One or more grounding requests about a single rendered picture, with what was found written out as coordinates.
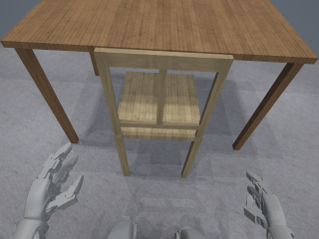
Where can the right robot forearm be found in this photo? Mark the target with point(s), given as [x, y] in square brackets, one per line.
[279, 232]

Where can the robot left shin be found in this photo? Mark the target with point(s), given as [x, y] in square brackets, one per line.
[126, 218]

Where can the robot right hand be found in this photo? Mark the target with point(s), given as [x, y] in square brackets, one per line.
[269, 212]

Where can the robot left thigh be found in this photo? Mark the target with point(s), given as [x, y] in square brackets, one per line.
[123, 229]

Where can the table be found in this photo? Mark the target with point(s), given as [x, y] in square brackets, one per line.
[249, 30]

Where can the robot left hand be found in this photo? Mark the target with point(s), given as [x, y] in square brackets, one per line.
[47, 185]

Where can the chair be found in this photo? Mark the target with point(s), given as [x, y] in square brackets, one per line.
[161, 105]

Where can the left robot forearm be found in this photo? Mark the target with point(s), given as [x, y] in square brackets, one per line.
[30, 228]

